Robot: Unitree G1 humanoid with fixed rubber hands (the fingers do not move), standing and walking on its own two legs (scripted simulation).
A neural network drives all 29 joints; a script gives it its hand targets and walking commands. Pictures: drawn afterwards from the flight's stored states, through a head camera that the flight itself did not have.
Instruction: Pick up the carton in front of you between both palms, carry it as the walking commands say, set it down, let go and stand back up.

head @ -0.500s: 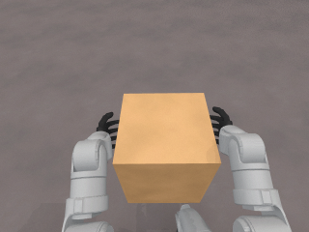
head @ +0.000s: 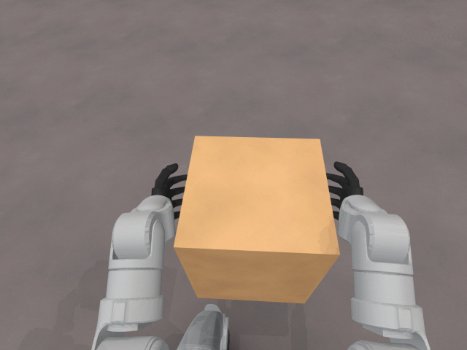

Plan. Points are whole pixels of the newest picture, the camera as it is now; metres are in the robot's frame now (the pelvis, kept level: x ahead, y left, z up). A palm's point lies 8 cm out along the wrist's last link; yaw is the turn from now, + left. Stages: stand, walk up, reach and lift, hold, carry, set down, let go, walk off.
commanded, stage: carry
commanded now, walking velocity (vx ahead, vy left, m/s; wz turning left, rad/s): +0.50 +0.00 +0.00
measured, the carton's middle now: (253, 225) +0.34 +0.03 -0.01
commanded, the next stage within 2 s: none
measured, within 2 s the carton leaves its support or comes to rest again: neither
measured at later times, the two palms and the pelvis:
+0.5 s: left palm (204, 78) +0.61 +0.15 +0.11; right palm (354, 79) +0.61 -0.15 +0.12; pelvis +0.33 +0.01 +0.02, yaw -2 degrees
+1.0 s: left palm (233, 18) +0.87 +0.12 +0.11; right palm (352, 17) +0.87 -0.18 +0.11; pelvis +0.62 -0.03 +0.02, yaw +0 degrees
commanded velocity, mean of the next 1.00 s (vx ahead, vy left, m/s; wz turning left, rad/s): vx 0.50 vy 0.00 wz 0.00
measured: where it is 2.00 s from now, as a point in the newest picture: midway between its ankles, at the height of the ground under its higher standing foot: (273, 140)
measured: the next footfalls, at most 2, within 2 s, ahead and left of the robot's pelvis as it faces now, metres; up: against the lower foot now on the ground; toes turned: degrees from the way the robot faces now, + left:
left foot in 0.10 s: +0.27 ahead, +0.10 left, +0.00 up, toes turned +5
right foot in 0.60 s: +0.56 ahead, -0.12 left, +0.00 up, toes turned -12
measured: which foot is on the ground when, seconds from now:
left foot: up 0.00-0.08, down 0.10-0.60, up 0.62-1.00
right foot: down 0.00-0.12, up 0.14-0.58, down 0.60-1.00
